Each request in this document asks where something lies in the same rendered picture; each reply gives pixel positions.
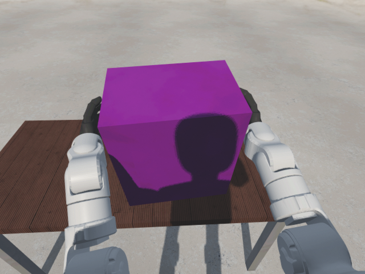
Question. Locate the right robot upper arm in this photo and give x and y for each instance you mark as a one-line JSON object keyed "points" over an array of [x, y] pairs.
{"points": [[313, 249]]}

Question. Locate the left robot upper arm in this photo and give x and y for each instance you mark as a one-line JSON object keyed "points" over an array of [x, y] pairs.
{"points": [[110, 260]]}

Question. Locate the left robot forearm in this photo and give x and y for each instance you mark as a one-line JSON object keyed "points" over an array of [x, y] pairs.
{"points": [[90, 220]]}

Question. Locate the right robot forearm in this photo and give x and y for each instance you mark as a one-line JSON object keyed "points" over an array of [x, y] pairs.
{"points": [[290, 197]]}

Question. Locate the table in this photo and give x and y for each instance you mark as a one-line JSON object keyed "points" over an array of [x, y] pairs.
{"points": [[33, 195]]}

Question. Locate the robot right hand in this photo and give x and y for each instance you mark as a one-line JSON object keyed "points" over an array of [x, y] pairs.
{"points": [[256, 116]]}

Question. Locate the robot left hand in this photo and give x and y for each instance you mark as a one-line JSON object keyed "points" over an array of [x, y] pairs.
{"points": [[91, 118]]}

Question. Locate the carton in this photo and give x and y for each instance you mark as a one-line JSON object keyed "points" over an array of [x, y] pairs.
{"points": [[173, 131]]}

